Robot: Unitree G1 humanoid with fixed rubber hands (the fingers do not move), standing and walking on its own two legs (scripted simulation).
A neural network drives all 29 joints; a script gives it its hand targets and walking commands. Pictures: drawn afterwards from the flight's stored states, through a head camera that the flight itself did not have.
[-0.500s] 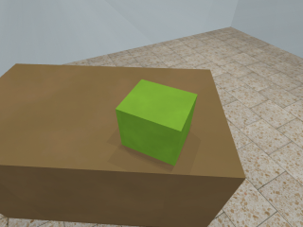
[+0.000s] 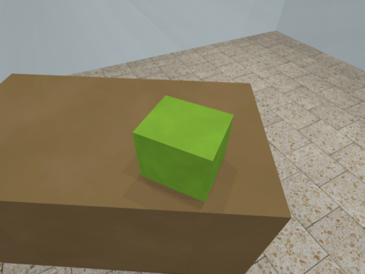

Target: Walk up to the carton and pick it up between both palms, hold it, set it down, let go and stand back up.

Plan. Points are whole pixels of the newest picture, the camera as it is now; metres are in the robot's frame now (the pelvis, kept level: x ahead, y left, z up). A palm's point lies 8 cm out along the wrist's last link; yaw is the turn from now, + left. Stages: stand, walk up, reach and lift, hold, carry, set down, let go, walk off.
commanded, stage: stand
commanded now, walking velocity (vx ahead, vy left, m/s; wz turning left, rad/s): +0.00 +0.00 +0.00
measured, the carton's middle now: (184, 147) +0.47 +0.01 -0.01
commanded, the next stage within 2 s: none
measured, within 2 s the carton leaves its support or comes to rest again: neither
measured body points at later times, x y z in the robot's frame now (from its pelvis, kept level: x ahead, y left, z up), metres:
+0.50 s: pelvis +0.02 +0.00 +0.00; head +0.02 +0.00 +0.45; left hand +0.06 +0.25 -0.13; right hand +0.05 -0.25 -0.14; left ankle +0.04 +0.14 -0.73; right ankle +0.03 -0.10 -0.73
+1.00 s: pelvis +0.03 +0.00 +0.01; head +0.03 +0.00 +0.46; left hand +0.05 +0.25 -0.14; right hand +0.04 -0.25 -0.14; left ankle +0.04 +0.14 -0.73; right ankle +0.03 -0.10 -0.73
